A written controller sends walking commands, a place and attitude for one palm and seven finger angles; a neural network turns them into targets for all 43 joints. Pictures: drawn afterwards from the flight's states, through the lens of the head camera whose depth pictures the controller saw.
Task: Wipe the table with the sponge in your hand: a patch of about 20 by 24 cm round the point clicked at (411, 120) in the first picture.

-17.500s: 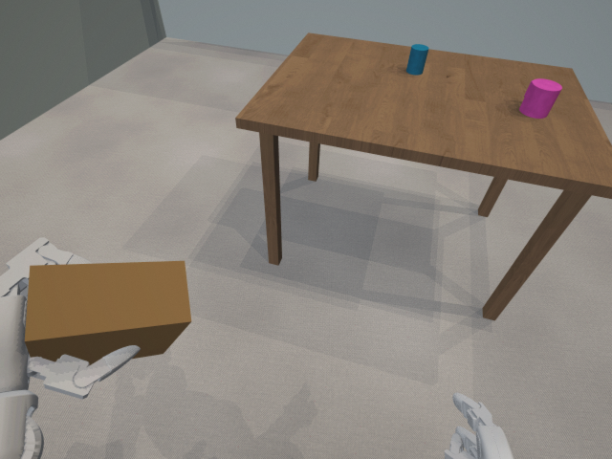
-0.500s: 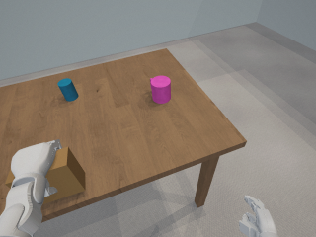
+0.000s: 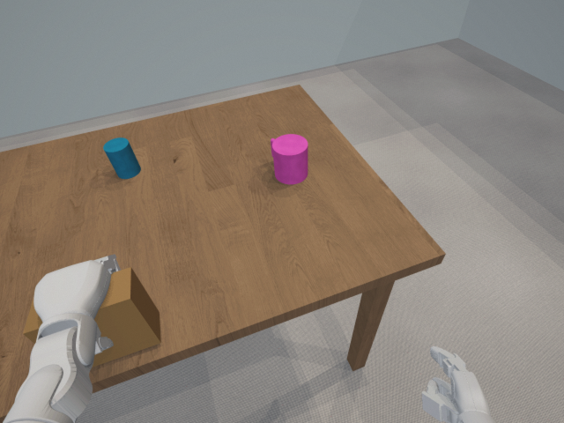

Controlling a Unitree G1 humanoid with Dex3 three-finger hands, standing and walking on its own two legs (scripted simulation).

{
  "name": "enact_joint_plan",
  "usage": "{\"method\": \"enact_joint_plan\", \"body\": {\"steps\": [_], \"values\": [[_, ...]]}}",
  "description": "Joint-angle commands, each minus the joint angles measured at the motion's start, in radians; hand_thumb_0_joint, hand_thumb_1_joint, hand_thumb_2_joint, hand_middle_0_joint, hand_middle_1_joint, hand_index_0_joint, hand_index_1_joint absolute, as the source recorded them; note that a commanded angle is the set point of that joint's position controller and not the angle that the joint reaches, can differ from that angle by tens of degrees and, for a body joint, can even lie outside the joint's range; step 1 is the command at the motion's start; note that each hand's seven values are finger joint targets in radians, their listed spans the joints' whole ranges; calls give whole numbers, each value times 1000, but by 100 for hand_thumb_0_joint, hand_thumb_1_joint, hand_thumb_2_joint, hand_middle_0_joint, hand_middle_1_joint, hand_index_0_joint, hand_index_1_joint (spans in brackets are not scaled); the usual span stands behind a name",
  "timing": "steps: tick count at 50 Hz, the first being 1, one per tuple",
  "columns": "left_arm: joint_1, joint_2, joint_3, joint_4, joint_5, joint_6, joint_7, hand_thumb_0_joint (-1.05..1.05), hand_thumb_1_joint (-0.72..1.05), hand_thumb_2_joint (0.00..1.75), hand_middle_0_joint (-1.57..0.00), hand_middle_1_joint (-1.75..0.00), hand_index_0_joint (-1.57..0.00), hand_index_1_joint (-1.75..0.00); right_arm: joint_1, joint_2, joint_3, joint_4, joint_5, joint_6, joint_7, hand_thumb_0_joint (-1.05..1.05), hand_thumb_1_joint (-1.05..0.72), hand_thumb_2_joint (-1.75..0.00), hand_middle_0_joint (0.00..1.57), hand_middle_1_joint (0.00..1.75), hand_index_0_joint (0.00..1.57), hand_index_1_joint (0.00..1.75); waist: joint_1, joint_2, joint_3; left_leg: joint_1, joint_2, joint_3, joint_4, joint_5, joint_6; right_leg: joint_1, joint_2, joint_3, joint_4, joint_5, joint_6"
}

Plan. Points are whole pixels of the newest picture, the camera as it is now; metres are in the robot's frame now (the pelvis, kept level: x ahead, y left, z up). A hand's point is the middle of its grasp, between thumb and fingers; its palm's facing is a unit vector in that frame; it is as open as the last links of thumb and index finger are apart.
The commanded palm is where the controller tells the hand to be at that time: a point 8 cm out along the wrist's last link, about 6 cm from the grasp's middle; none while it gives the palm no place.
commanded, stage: lower the sponge onto the table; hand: left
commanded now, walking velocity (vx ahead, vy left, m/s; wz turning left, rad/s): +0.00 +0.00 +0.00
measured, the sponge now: (106, 328) +0.23 +0.32 -0.02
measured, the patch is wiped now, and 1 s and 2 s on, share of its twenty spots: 0.00 0.25 0.55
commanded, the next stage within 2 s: wipe forward along the first lane in 0.32 s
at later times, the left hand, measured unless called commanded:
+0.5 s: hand (94, 309) +0.24 +0.33 +0.02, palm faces -0.07 -0.05 -1.00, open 10.2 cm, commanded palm +0.22 +0.33 +0.07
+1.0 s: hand (93, 279) +0.29 +0.36 +0.02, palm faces -0.10 -0.01 -1.00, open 10.1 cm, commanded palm +0.27 +0.35 +0.05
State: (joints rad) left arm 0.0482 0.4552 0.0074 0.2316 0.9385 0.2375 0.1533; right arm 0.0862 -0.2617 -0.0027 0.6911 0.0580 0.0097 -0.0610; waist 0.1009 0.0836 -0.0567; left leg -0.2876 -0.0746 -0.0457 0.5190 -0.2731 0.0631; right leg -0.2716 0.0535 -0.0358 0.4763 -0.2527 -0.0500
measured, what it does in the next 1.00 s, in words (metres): stands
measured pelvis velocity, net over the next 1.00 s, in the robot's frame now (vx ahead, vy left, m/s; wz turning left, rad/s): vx -0.01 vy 0.00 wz -0.01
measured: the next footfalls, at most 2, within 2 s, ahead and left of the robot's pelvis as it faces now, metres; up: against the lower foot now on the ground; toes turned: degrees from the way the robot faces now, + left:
none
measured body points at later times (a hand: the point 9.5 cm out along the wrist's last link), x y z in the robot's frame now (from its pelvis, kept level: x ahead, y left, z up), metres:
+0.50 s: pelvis +0.00 +0.00 +0.00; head +0.01 -0.03 +0.45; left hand +0.24 +0.33 +0.08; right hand +0.21 -0.23 -0.10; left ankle -0.01 +0.08 -0.74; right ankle +0.00 -0.09 -0.74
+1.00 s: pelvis -0.01 +0.00 -0.01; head +0.02 -0.02 +0.44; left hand +0.29 +0.35 +0.07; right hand +0.13 -0.27 -0.13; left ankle -0.01 +0.08 -0.74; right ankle +0.00 -0.09 -0.74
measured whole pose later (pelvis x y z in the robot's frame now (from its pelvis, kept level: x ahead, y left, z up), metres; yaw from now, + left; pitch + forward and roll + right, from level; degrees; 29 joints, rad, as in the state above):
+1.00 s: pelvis -0.01 +0.00 -0.01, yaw +0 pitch +9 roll -1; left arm -0.23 0.55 0.08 0.62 0.96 0.13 0.21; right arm 0.19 -0.29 -0.03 0.72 0.09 0.06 -0.06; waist 0.05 0.07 -0.10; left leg -0.48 -0.06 -0.05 0.63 -0.30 0.06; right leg -0.45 0.07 -0.04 0.56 -0.26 -0.06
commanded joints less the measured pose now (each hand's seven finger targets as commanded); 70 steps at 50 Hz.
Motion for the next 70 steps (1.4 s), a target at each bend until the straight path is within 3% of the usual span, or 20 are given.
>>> {"method": "enact_joint_plan", "body": {"steps": [1, 5, 8, 10, 11, 15, 21, 25, 26, 30, 33, 35, 36, 43, 45, 52, 58, 65, 68, 70], "values": [[-215, 231, 115, -223, 22, -16, 51, 0, 10, 130, -120, -160, -120, -160, -146, -114, -41, -161, -5, -54, -6, 0, -90, -90, 20, 30, 20, 30, -5, 4, -219, 91, 48, -74, -44, 294, -28, 67, -26, 59, -33, 211, -27], [-190, 263, 150, -214, 25, -12, 65, 0, 10, 130, -120, -160, -120, -160, -151, -122, -43, -151, -6, -49, -3, 0, -90, -90, 20, 30, 20, 30, 1, -1, -209, 86, 49, -83, -42, 307, -36, 57, -20, 78, -29, 224, -32], [-153, 206, 110, -211, 16, -10, 71, 0, 10, 130, -120, -160, -120, -160, -138, -117, -50, -152, -5, -51, 0, 0, -90, -90, 20, 30, 20, 30, -7, -20, -217, 89, 53, -71, -29, 334, -33, 58, -27, 61, -25, 254, -24], [-109, 258, 166, -175, 12, 7, 75, 0, 10, 130, -120, -160, -120, -160, -150, -126, -48, -148, -6, -44, 0, 0, -90, -90, 20, 30, 20, 30, 10, -45, -199, 59, 45, -71, -37, 309, -33, 75, -23, 80, -29, 255, -29], [-142, 213, 118, -179, 7, 7, 70, 0, 10, 130, -120, -160, -120, -160, -141, -121, -45, -151, -3, -41, 0, 0, -90, -90, 20, 30, 20, 30, -11, -51, -190, 50, 44, -60, -35, 291, -27, 73, -28, 62, -28, 252, -23], [-181, 229, 117, -145, 16, 17, 63, 0, 10, 130, -120, -160, -120, -160, -153, -123, -42, -147, 2, -36, -4, 0, -90, -90, 20, 30, 20, 30, -9, -18, -158, 42, 40, -70, -47, 227, -26, 37, -23, 75, -40, 174, -27], [-176, 207, 97, -72, 17, 0, 50, 0, 10, 130, -120, -160, -120, -160, -119, -126, -46, -144, 3, -31, -6, 0, -90, -90, 20, 30, 20, 30, -20, -71, -180, 16, 34, -50, -30, 216, -15, 51, -25, 61, -32, 190, -23], [-233, 290, 161, -2, 27, -10, 53, 0, 10, 130, -120, -160, -120, -160, -112, -138, -45, -125, 6, -18, -11, 0, -90, -90, 20, 30, 20, 30, -21, -82, -159, -18, 27, -49, -27, 188, -13, 36, -21, 89, -39, 180, -25], [-257, 242, 111, 6, 27, -14, 51, 0, 10, 130, -120, -160, -120, -160, -102, -132, -45, -130, 7, -18, -12, 0, -90, -90, 20, 30, 20, 30, -33, -65, -159, -23, 27, -38, -24, 179, -10, 31, -27, 68, -34, 169, -20], [-280, 299, 157, 103, 32, -22, 45, 0, 10, 130, -120, -160, -120, -160, -81, -144, -48, -115, 11, -11, -14, 0, -90, -90, 20, 30, 20, 30, -29, -82, -162, -53, 22, -34, -15, 158, -9, 22, -24, 83, -37, 163, -22], [-327, 252, 99, 138, 37, -39, 37, 0, 10, 130, -120, -160, -120, -160, -61, -143, -52, -118, 14, -8, -14, 0, -90, -90, 20, 30, 20, 30, -49, -76, -168, -60, 24, -27, -3, 153, -6, -1, -27, 68, -30, 156, -17], [-328, 307, 151, 172, 38, -49, 38, 0, 10, 130, -120, -160, -120, -160, -52, -150, -53, -114, 16, -6, -13, 0, -90, -90, 20, 30, 20, 30, -38, -78, -182, -76, 22, -33, 0, 146, -6, 3, -23, 82, -29, 152, -22], [-350, 264, 103, 177, 37, -56, 36, 0, 10, 130, -120, -160, -120, -160, -40, -145, -53, -120, 16, -5, -13, 0, -90, -90, 20, 30, 20, 30, -52, -67, -179, -81, 24, -26, 3, 136, -4, -4, -28, 66, -24, 143, -17], [-386, 289, 122, 280, 38, -88, 56, 0, 10, 130, -120, -160, -120, -160, 3, -158, -63, -109, 20, 2, -9, 0, -90, -90, 20, 30, 20, 30, -65, -103, -187, -132, 27, -18, 30, 114, 2, -37, -27, 66, -9, 138, -10], [-414, 342, 165, 316, 41, -91, 62, 0, 10, 130, -120, -160, -120, -160, 11, -164, -62, -105, 23, 5, -8, 0, -90, -90, 20, 30, 20, 30, -58, -99, -184, -155, 29, -24, 29, 100, 0, -49, -24, 71, -4, 117, -14], [-488, 305, 103, 418, 55, -103, 64, 0, 10, 130, -120, -160, -120, -160, 59, -169, -68, -99, 27, 14, -2, 0, -90, -90, 20, 30, 20, 30, -84, -108, -201, -181, 33, -19, 57, 69, 4, -102, -25, 56, 14, 86, -7], [-546, 366, 134, 498, 65, -120, 68, 0, 10, 130, -120, -160, -120, -160, 89, -178, -66, -94, 26, 28, 1, 0, -90, -90, 20, 30, 20, 30, -92, -138, -213, -222, 34, -19, 75, 69, 6, -107, -24, 56, 29, 97, -5], [-603, 386, 140, 546, 78, -138, 77, 0, 10, 130, -120, -160, -120, -160, 111, -180, -66, -94, 28, 36, 7, 0, -90, -90, 20, 30, 20, 30, -89, -89, -236, -212, 41, -30, 82, 81, 1, -150, -17, 49, 42, 82, -13], [-681, 392, 118, 590, 82, -145, 80, 0, 10, 130, -120, -160, -120, -160, 134, -182, -65, -86, 29, 40, 6, 0, -90, -90, 20, 30, 20, 30, -113, -117, -222, -232, 40, -24, 92, 55, 7, -167, -18, 46, 42, 64, -6], [-678, 440, 163, 602, 88, -153, 82, 0, 10, 130, -120, -160, -120, -160, 134, -185, -65, -85, 27, 43, 6, 0, -90, -90, 20, 30, 20, 30, -92, -86, -249, -232, 40, -26, 90, 70, 5, -156, -18, 50, 47, 73, -12]]}}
